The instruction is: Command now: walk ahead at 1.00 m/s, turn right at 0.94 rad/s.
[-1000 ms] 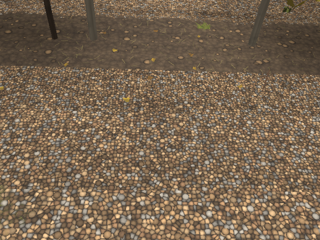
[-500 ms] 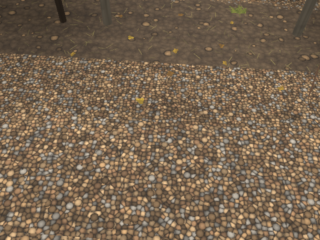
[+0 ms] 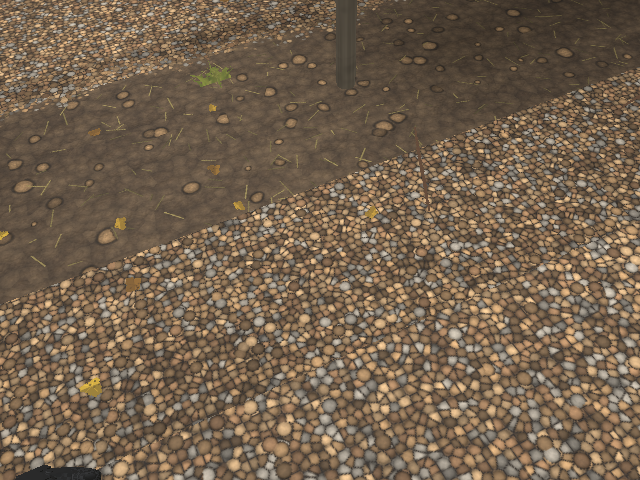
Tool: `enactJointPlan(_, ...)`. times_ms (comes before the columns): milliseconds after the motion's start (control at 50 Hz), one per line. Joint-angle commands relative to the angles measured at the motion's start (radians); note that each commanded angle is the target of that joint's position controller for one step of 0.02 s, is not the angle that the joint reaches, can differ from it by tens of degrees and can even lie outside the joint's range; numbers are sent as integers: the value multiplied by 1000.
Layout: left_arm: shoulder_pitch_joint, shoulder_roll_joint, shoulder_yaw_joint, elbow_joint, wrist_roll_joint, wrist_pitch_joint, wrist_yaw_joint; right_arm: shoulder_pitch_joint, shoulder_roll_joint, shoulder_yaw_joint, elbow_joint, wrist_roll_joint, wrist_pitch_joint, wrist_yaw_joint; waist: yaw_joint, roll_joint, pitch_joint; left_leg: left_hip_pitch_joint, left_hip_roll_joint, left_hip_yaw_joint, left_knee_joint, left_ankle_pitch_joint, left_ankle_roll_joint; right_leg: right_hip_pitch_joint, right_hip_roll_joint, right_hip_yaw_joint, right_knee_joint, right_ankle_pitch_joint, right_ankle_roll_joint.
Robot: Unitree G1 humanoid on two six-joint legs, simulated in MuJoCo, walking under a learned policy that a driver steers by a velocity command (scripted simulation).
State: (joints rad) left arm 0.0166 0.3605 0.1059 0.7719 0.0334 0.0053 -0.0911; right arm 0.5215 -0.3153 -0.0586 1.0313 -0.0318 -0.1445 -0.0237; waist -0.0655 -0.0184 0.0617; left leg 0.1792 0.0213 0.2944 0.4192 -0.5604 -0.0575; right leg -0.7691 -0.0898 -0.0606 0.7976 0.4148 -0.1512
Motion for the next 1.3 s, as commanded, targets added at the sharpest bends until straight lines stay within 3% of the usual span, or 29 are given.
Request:
enactJointPlan(20, 6, -32, -25, 11, -9, -10, -13, -121, -47, 13, -64, -14, -33, -1, 90, 23, 107, -314, 161, 30, -43, 429, 79, 301, 44, -94, -115, 233, -26)
enactJointPlan(120, 482, 57, 5, 188, 14, 20, 67, -74, -115, 7, -11, -8, 52, -22, 274, 58, -123, -217, 191, -3, 842, 1101, 66, 842, 104, -101, -281, 84, -62)
enactJointPlan(160, 640, 199, 54, 258, 10, -3, 93, -303, -75, -16, -78, -7, 87, -14, 404, -163, 77, -709, -43, -64, 1616, -107, 80, 1043, 21, 48, -509, 108, -178)
enactJointPlan(180, 623, 262, 38, 264, 23, -25, 95, -138, -35, 10, -168, -6, 56, -8, 177, -244, 4, -1107, 23, -219, 1476, -157, 111, 1363, -88, 158, -96, 667, -105)
enactJointPlan(200, 632, 205, 30, 260, 9, -33, 99, -124, -32, 28, -169, 3, 41, -4, 202, -103, -151, -1190, 73, -301, 1347, -49, 120, 1472, -155, 314, -126, 491, -163)
enactJointPlan(240, 469, 90, -7, 233, -4, -45, 116, -252, -44, 15, -184, -11, 41, 14, 109, 136, -70, -1092, 82, -295, 1079, 201, 108, 1088, -126, 407, -397, -152, -146)
enactJointPlan(260, 404, 170, 10, 212, -5, -61, 130, -198, -14, 20, -192, -31, 63, 16, 36, -1, -65, -1024, 123, -363, 1024, 175, 53, 885, -295, 602, -404, -220, -258)
enactJointPlan(300, 398, 46, -28, 220, -16, -102, 120, -293, -33, 17, -195, -21, 99, 24, 11, 150, 84, -878, 176, -405, 852, 197, 0, 505, -259, 527, -465, -271, -233)
enactJointPlan(380, 348, 23, -35, 204, -20, -140, 107, -402, 30, 33, -217, 27, 81, 57, 29, 25, 116, -509, 92, -218, 451, 554, 120, 293, -66, 169, -583, -209, -68)
enactJointPlan(420, 387, 60, -36, 207, -42, -147, 95, -425, -10, 12, -226, 21, 90, 69, 57, 30, 115, -393, -16, -139, 383, 538, 185, 400, -47, 50, -536, 320, 15)
enactJointPlan(460, 330, 96, -29, 200, -27, -120, 111, -124, -65, -21, -139, 11, 98, 75, -105, -52, -34, -152, -99, -164, 377, 474, 244, 486, -62, -29, -166, 581, 67)
enactJointPlan(480, 155, 139, -11, 158, -18, -109, 123, 244, -132, -65, -22, 26, 109, 75, -345, -33, -162, 116, -100, -160, 399, 549, 300, 361, 11, -86, 339, 490, 102)
enactJointPlan(500, 247, 6, -35, 165, -4, -104, 113, 227, -166, -65, -22, 30, 128, 76, -224, 269, -220, 148, 92, -564, 221, 232, 381, 206, 205, -98, 894, -815, 114)
enactJointPlan(520, 316, -4, -41, 65, -21, -115, 101, 86, -163, -52, -61, 44, 133, 81, -66, 354, -276, 225, 248, -1125, -62, 197, 499, -23, 228, 81, 918, -907, 122)
enactJointPlan(540, 242, 16, -47, 54, -13, -119, 104, -24, -137, -58, -87, 41, 130, 65, -43, 158, -124, 90, 257, -1131, -163, 57, 478, -77, 143, 132, 799, -794, 89)
enactJointPlan(580, 178, 11, -48, 49, -7, -110, 114, -132, -96, -49, -109, 17, 118, 41, 32, -32, 52, -223, 180, -934, -156, 171, 417, 34, 63, 150, 579, -738, 89)
enactJointPlan(640, 143, -8, -52, 18, 7, -50, 110, -153, -70, -23, -124, 49, 68, 26, 102, 15, 72, -459, 43, -720, -181, 370, 388, 252, 22, 152, 217, -737, 159)
enactJointPlan(740, 26, -23, -60, -16, 15, -51, 60, -35, -129, -47, -149, 25, 68, 32, 14, 17, -31, -352, 36, -640, -119, 807, 361, 235, 24, 61, 102, -332, 168)
enactJointPlan(820, -253, -32, -59, -140, 26, -84, 44, 100, -85, -37, -101, 5, 49, 15, -114, 51, 24, -281, 0, -728, -14, 448, 310, 73, 57, 83, -145, -114, 144)
enactJointPlan(920, -109, -5, -53, -132, 2, -111, 46, 6, -126, -42, -131, -9, 60, -8, -42, 92, -6, -371, -44, -701, 236, 489, 223, 429, 77, 95, -302, -56, 153)
enactJointPlan(980, 420, 52, -13, 20, -2, -121, 85, -135, -147, -53, -144, 3, 81, -29, 258, 14, -200, -418, -161, -611, 956, 494, 196, 921, -30, 178, -608, 273, 173)
enactJointPlan(1020, 582, 119, 8, 124, 13, -92, 83, -259, -41, -27, -214, 26, 98, -34, 288, -36, -110, -757, -195, -545, 1419, -171, 194, 1124, -141, 192, -469, 275, 200)
enactJointPlan(1040, 487, 72, -27, 95, 58, -116, 69, 46, 16, -9, -231, 96, 93, -33, 51, -240, -232, -1049, -93, -478, 1371, -171, 180, 1435, -292, 210, -37, 855, 238)
enactJointPlan(1060, 509, 32, -18, 97, 61, -111, 61, 37, 4, -1, -190, 84, 104, -44, 122, -284, -330, -1242, -50, -409, 1478, -116, 183, 1542, -340, 308, -10, 740, 172)
enactJointPlan(1100, 426, 57, -5, 81, 40, -128, 85, -115, 6, 0, -244, -6, 109, -25, 100, -315, -372, -1259, 38, -373, 1453, 155, 195, 1175, -412, 598, -348, -505, 16)
enactJointPlan(1120, 395, -34, -38, 102, 19, -143, 87, -289, -42, -4, -290, -14, 116, 13, 90, -117, -136, -1221, 90, -354, 1290, 244, 179, 892, -377, 505, -463, -442, 25)
enactJointPlan(1160, 337, -89, -60, 155, -5, -152, 99, -432, 4, 15, -350, -6, 136, 78, 21, -9, 50, -968, 118, -370, 950, 343, 137, 508, -244, 269, -544, -275, 105)
enactJointPlan(1200, 286, -61, -59, 151, -19, -167, 100, -429, 49, 34, -378, -10, 149, 104, -23, -140, 45, -829, 101, -322, 785, 516, 146, 411, -188, 110, -561, -48, 152)
enactJointPlan(1300, 409, 6, -60, 158, -25, -131, 127, -517, 15, 52, -378, 10, 140, 90, -16, -57, -1, -565, -111, -48, 459, 475, 224, 581, -84, -153, -386, 739, 249)
